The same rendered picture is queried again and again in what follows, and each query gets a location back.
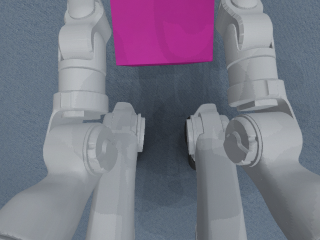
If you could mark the left robot forearm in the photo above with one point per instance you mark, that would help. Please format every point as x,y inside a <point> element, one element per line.
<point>81,65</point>

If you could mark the robot right shin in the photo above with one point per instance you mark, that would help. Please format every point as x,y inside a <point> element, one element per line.
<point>210,107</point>

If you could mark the right robot forearm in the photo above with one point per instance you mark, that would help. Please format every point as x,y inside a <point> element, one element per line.
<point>250,58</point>

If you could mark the robot left upper arm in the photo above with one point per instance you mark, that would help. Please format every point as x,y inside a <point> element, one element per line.
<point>76,156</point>

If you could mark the carton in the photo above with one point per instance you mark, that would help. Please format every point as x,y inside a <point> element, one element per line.
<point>162,32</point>

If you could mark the robot right upper arm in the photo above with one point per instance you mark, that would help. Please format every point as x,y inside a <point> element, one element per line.
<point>267,145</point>

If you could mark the right robot thigh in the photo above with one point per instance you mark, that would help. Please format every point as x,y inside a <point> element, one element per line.
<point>219,206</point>

